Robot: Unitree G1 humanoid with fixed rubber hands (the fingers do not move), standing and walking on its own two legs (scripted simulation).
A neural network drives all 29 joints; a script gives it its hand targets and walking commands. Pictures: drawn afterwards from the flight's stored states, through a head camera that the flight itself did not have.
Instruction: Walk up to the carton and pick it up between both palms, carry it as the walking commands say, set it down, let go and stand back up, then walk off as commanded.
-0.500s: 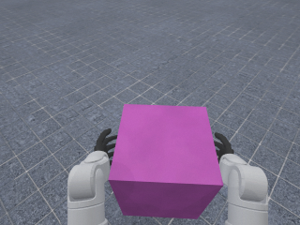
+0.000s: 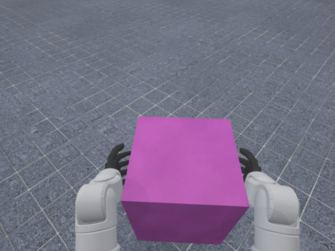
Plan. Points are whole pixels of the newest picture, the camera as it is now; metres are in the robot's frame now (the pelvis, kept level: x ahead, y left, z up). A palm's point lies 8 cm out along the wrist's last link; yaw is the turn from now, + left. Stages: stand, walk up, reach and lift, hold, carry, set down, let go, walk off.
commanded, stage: carry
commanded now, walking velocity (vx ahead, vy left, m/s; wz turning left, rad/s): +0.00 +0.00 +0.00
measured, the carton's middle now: (181, 183) +0.28 +0.00 +0.04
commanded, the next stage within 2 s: none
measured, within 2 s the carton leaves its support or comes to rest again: neither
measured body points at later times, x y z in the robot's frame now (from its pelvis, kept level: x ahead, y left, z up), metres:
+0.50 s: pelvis +0.00 +0.03 +0.00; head +0.01 +0.06 +0.44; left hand +0.27 +0.19 +0.06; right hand +0.28 -0.11 +0.07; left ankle +0.06 +0.13 -0.72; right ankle +0.05 -0.06 -0.72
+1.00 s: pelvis +0.00 +0.03 +0.00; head +0.01 +0.06 +0.45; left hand +0.27 +0.22 +0.07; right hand +0.29 -0.09 +0.07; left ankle +0.06 +0.13 -0.72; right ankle +0.05 -0.06 -0.72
